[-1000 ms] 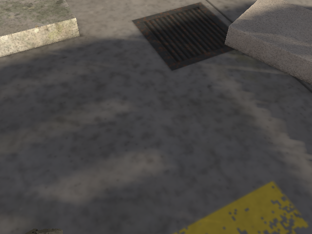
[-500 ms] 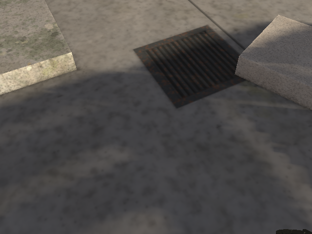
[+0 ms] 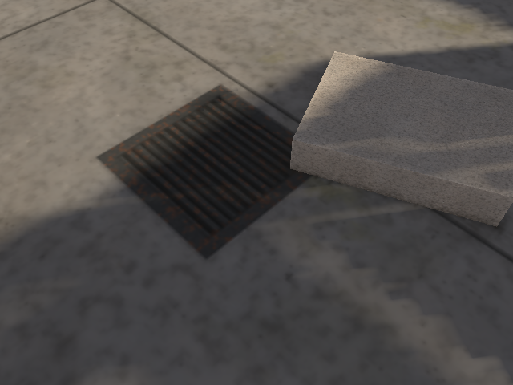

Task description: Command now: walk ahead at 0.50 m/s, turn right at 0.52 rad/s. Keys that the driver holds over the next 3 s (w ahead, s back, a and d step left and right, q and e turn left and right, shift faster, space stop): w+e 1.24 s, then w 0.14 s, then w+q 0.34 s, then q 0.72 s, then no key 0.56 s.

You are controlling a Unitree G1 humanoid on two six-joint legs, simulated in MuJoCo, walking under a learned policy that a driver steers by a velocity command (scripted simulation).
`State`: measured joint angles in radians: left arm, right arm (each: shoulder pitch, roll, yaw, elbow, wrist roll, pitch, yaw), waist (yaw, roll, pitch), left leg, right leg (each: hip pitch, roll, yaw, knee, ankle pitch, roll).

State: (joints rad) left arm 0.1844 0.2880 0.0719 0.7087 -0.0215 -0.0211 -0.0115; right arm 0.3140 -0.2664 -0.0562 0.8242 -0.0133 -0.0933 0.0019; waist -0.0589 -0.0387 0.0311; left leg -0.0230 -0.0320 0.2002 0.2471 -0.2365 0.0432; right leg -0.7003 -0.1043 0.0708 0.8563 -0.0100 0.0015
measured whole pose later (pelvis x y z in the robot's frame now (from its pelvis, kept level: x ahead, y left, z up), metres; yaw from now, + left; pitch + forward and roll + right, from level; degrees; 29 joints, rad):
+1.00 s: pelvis +0.55 -0.12 +0.00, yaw -35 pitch +1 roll +1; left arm 0.15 0.31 0.06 0.68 0.04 0.01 -0.08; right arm 0.39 -0.28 -0.06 0.83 -0.02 -0.07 0.01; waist -0.06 -0.05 0.03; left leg -0.07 0.01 0.15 0.29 -0.24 0.00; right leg -0.62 -0.03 0.02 0.88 -0.16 -0.03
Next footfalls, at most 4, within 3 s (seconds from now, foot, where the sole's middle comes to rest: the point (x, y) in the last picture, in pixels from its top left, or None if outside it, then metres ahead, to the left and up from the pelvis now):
0.20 right None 0.27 -0.14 -0.78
0.66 left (258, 341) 0.60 -0.01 -0.78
1.16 right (377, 314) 0.66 -0.35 -0.78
1.70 left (381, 227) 0.96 -0.43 -0.78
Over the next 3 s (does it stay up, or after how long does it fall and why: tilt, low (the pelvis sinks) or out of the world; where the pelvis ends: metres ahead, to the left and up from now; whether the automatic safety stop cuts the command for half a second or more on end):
stays up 1.12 -0.54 0.13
